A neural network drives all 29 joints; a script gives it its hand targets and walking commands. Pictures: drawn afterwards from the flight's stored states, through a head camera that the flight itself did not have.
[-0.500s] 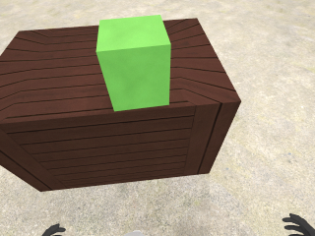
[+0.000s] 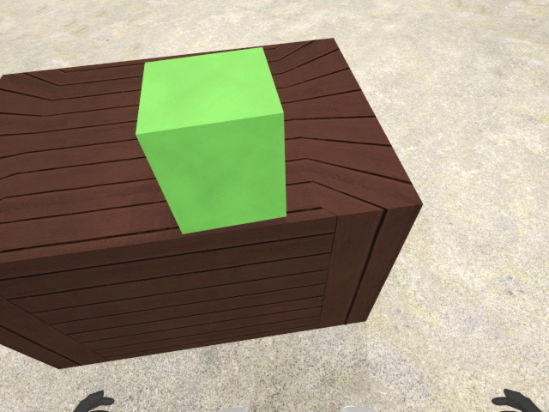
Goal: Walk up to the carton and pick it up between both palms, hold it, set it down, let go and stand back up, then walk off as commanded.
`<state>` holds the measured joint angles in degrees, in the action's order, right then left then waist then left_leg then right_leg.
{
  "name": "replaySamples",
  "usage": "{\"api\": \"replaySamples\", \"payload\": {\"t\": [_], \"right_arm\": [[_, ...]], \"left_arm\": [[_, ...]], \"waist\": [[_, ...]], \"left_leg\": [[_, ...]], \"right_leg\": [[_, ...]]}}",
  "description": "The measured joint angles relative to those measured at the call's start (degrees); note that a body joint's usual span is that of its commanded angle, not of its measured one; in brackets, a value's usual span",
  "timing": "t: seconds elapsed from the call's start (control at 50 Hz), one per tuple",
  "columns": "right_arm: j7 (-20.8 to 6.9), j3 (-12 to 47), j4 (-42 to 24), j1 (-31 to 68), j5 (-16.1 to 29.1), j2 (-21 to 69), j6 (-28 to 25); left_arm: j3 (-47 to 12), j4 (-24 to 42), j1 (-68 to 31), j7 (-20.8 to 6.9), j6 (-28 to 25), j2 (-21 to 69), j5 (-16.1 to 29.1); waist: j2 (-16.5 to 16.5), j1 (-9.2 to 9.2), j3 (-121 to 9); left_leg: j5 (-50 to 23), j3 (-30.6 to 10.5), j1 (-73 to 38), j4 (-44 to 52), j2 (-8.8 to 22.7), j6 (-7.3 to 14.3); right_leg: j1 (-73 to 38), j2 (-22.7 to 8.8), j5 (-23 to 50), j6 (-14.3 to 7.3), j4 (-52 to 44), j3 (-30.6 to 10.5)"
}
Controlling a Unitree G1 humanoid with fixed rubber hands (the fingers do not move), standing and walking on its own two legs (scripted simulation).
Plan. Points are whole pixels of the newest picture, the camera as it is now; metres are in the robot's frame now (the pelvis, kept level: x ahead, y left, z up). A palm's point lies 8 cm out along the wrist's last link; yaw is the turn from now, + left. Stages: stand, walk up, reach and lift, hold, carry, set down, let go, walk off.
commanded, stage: walk up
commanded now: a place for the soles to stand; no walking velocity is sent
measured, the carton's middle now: (220, 144) +0.56 +0.12 +0.05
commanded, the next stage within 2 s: none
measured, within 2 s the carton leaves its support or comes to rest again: neither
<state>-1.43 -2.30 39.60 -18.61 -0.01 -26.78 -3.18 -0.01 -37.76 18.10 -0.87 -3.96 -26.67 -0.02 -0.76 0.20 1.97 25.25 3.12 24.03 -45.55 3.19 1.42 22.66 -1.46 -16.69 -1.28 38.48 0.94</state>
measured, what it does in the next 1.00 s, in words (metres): steps to the left: left foot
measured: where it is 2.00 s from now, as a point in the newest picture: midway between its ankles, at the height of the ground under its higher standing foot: outside the picture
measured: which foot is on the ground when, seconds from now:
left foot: down 0.00-0.60, up 0.62-0.84, down 0.86-1.00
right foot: down 0.00-0.86, up 0.88-1.00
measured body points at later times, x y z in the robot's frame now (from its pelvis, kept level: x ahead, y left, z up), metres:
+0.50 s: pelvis +0.02 +0.00 -0.01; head +0.03 +0.00 +0.44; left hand +0.12 +0.32 -0.09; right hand +0.11 -0.33 -0.09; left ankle +0.03 +0.13 -0.72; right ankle +0.04 -0.13 -0.72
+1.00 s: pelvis +0.03 +0.10 -0.01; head +0.04 +0.11 +0.44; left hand +0.12 +0.44 -0.09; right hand +0.13 -0.24 -0.08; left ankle +0.07 +0.19 -0.72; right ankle +0.03 -0.07 -0.67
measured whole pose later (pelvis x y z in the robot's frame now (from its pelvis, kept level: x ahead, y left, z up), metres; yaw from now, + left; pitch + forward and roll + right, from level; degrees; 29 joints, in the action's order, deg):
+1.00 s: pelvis +0.03 +0.10 -0.01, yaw +3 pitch -1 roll -2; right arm -2.8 -4.6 39.8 -18.8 0.0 -27.2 -0.7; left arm 0.0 -38.4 18.9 1.7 -2.4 -28.2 0.0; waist -1.1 1.9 2.3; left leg 18.2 3.1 23.6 -42.6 1.7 2.5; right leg 26.0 -3.8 -26.7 -0.4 60.5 0.7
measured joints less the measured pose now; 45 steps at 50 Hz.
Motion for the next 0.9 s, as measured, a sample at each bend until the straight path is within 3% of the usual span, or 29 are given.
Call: {"api": "replaySamples", "payload": {"t": [0.04, 0.14, 0.24, 0.62, 0.66, 0.72, 0.8, 0.86, 0.9], "right_arm": [[0.38, -0.19, 0.02, -0.01, 0.0, 0.04, -0.09], [0.68, -0.05, 0.18, 0.06, 0.0, 0.12, -0.18], [0.67, 0.25, 0.19, 0.08, -0.01, 0.13, -0.09], [0.2, 0.59, 0.27, 0.1, 0.0, 0.09, 0.73], [-0.34, -0.49, 0.29, 0.12, 0.0, 0.1, 2.13], [-1.22, -1.97, 0.21, 0.1, 0.0, -0.34, 3.04], [-2.14, -3.09, 0.18, 0.07, 0.0, -0.52, 3.12], [-2.23, -3.27, 0.14, 0.01, 0.0, -0.55, 2.93], [-2.16, -2.87, 0.21, -0.09, -0.01, -0.4, 2.6]], "left_arm": [[0.0, -0.04, -0.03, 0.0, 0.54, 0.01, 0.0], [0.01, 0.0, -0.03, 0.01, 2.48, 0.03, 0.0], [0.01, -0.18, -0.04, 0.01, 2.48, 0.1, 0.0], [0.04, -0.31, 0.03, 0.39, 1.75, 0.06, 0.0], [0.06, -0.33, 0.26, 1.24, 0.81, -0.33, 0.0], [0.04, -0.32, 0.66, 2.45, 0.13, -0.77, 0.0], [0.01, -0.33, 0.83, 2.67, -0.01, -1.11, 0.0], [0.0, -0.35, 0.83, 2.66, -0.01, -1.66, -0.01], [-0.01, -0.52, 0.8, 2.66, 0.68, -1.66, 0.0]], "waist": [[0.05, 0.1, 0.28], [1.47, 0.09, -0.36], [2.34, 0.06, -0.92], [0.7, 0.01, -1.89], [0.37, -0.12, -1.92], [-0.47, -0.66, -1.87], [-2.01, -1.43, -1.97], [-2.41, -1.01, -1.56], [-1.39, -0.16, -0.12]], "left_leg": [[-7.31, 0.12, -2.17, 5.99, -0.12, -0.1], [-5.92, 0.25, -2.78, 4.76, -0.12, -0.58], [-5.3, 0.18, -2.01, 3.69, -0.09, -1.14], [-3.0, -0.05, -1.29, 2.25, -0.12, -1.17], [0.96, -0.03, 1.65, -4.71, -0.25, -1.17], [1.03, -0.93, 5.8, -10.01, -0.19, -1.16], [2.04, -1.84, 7.71, -8.29, 0.1, -1.17], [-5.13, -1.72, 4.71, 0.23, -0.14, -1.17], [-7.2, -0.78, 3.81, -1.33, -1.46, -0.43]], "right_leg": [[-0.03, -0.08, -0.98, 0.01, 1.59, 0.16], [-0.02, -0.49, -9.46, 0.01, 5.06, 0.07], [-0.09, -0.52, -1.62, 0.77, 3.26, 0.02], [-0.11, -0.57, -3.76, 0.98, 3.27, 0.33], [-0.15, -1.28, -4.01, 0.98, 3.27, 0.61], [-0.13, -2.98, -4.08, 0.98, 3.26, 0.7], [-0.28, -4.97, -4.32, 0.98, 3.25, 0.73], [-0.28, -6.41, -5.46, 0.98, 4.73, 0.68], [0.6, -6.8, -9.78, 0.85, 12.01, -0.24]]}}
